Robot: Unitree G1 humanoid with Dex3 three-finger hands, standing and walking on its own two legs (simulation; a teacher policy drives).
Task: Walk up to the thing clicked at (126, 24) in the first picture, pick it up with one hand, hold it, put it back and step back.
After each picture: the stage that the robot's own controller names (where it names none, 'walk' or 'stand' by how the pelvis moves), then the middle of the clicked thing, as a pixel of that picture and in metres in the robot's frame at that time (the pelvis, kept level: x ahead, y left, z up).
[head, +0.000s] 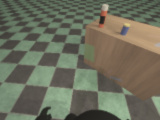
stand; (125, 29) +0.97 -0.37 +0.06
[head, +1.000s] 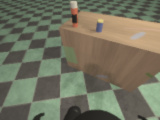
walk; (99, 26) +0.91 -0.01 +0.09
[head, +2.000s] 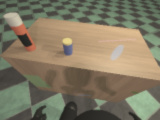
stand; (67, 47) +0.49 +0.21 +0.09
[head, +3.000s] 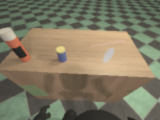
stand; (61, 54) +0.47 +0.23 +0.07
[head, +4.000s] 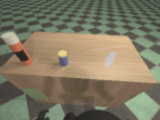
stand; (63, 58) +0.44 +0.22 +0.06
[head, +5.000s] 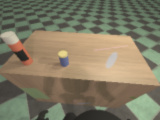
stand; (63, 58) +0.43 +0.21 +0.06
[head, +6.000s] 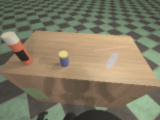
stand; (64, 59) +0.43 +0.21 +0.06
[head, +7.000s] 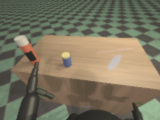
rise first; (66, 59) +0.44 +0.23 +0.06
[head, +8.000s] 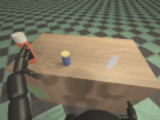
go down; (66, 58) +0.46 +0.21 +0.07
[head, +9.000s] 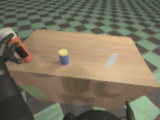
go down; (63, 57) +0.45 +0.21 +0.07
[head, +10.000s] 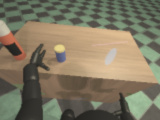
close in; (60, 53) +0.45 +0.21 +0.08
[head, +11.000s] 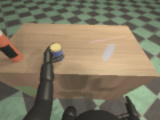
close; (57, 52) +0.45 +0.22 +0.10
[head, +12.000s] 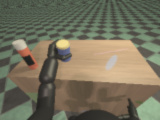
lift; (64, 51) +0.35 +0.16 +0.26
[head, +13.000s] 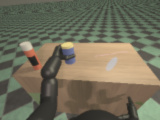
hold; (68, 53) +0.34 +0.14 +0.25
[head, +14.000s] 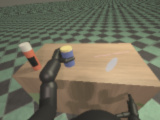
hold; (68, 56) +0.34 +0.15 +0.24
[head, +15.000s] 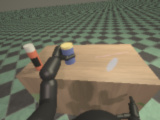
hold; (68, 53) +0.33 +0.14 +0.27
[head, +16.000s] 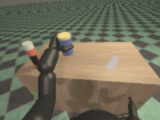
crouch; (66, 44) +0.35 +0.15 +0.31
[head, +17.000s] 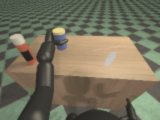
crouch; (60, 39) +0.43 +0.20 +0.27
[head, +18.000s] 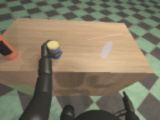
lower; (54, 50) +0.46 +0.23 +0.09
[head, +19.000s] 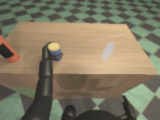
lower; (55, 52) +0.44 +0.23 +0.11
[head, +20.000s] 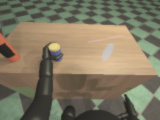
lower; (56, 52) +0.44 +0.22 +0.10
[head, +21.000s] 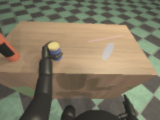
lower; (55, 51) +0.45 +0.23 +0.10
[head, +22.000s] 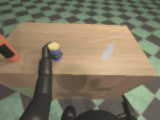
loosen; (55, 52) +0.45 +0.23 +0.10
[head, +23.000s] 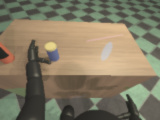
withdraw; (52, 52) +0.44 +0.23 +0.10
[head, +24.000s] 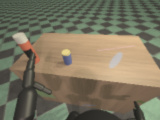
sink last; (67, 57) +0.45 +0.22 +0.08
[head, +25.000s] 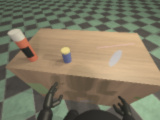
stand; (66, 55) +0.45 +0.22 +0.07
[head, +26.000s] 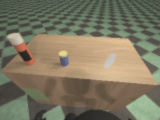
stand; (64, 58) +0.45 +0.23 +0.07
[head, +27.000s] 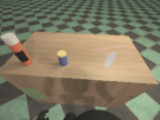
stand; (62, 58) +0.44 +0.22 +0.06
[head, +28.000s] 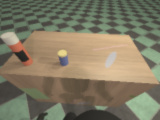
stand; (63, 58) +0.44 +0.22 +0.06
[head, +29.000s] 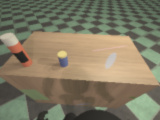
stand; (63, 59) +0.43 +0.22 +0.06
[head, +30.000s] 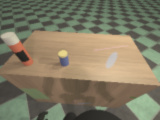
stand; (63, 58) +0.44 +0.21 +0.06
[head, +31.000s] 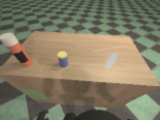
walk; (63, 59) +0.43 +0.22 +0.06
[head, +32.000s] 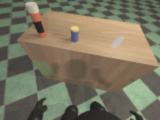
walk; (74, 34) +0.65 +0.17 +0.08
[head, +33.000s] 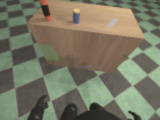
walk; (76, 16) +0.90 +0.19 +0.08
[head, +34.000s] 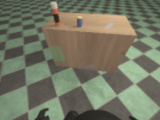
stand; (79, 21) +1.07 +0.20 +0.08
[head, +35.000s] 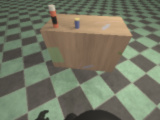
stand; (77, 23) +1.08 +0.21 +0.06
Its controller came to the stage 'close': yes
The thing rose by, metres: 0.23
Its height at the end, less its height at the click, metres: +0.00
